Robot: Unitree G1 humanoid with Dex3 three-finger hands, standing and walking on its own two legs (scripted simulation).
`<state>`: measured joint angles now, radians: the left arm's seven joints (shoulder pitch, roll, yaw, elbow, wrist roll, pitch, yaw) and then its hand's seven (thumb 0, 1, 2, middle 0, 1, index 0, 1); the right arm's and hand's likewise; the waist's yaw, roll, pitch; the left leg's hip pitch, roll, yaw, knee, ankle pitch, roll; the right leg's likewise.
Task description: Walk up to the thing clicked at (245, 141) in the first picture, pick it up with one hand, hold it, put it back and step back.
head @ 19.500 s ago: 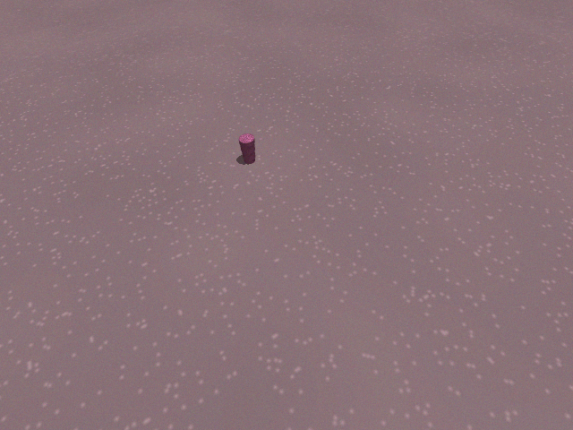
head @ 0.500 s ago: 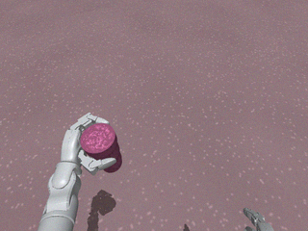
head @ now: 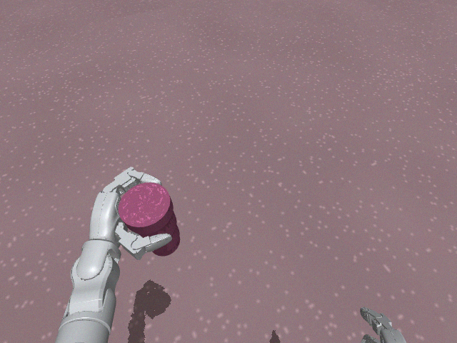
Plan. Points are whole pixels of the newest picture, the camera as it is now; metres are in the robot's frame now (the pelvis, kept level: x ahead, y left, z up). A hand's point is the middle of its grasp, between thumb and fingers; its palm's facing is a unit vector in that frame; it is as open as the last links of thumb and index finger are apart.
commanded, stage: hold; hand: left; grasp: from the side
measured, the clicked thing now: (155, 224) +0.32 +0.15 +0.02
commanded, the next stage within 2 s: crouch in 0.92 s
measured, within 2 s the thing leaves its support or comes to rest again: neither
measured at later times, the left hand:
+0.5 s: hand (149, 212) +0.33 +0.16 +0.05, palm faces -0.04 -1.00 +0.00, open 11.0 cm
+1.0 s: hand (148, 212) +0.33 +0.16 +0.05, palm faces -0.05 -1.00 -0.01, open 11.0 cm
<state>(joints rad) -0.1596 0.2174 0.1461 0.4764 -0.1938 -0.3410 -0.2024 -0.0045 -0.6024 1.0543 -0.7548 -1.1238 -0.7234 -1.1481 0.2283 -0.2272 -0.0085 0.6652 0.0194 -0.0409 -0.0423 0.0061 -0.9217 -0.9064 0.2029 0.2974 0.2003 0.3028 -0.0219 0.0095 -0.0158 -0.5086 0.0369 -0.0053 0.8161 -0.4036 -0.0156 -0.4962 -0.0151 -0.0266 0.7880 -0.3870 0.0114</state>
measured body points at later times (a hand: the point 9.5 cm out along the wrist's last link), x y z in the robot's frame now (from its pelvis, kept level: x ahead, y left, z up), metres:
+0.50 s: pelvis +0.00 +0.00 +0.00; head +0.04 +0.00 +0.45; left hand +0.33 +0.21 +0.05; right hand +0.13 -0.25 -0.11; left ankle +0.01 +0.13 -0.71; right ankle +0.01 -0.13 -0.71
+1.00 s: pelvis +0.00 +0.00 +0.00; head +0.04 +0.01 +0.45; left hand +0.33 +0.22 +0.05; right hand +0.12 -0.25 -0.11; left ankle +0.01 +0.13 -0.71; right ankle +0.01 -0.13 -0.71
